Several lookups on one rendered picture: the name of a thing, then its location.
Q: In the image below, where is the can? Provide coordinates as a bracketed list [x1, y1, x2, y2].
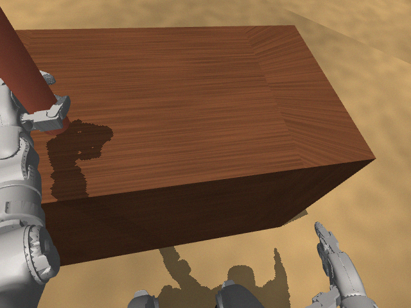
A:
[0, 7, 70, 135]

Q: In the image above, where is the left robot hand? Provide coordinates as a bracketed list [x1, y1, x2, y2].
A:
[0, 70, 71, 134]

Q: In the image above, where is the right robot hand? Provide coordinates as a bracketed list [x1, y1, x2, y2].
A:
[305, 222, 367, 308]

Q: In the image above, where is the right robot arm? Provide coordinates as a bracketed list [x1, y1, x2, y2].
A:
[340, 295, 378, 308]

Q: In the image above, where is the left robot arm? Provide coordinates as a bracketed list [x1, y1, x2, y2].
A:
[0, 126, 60, 308]

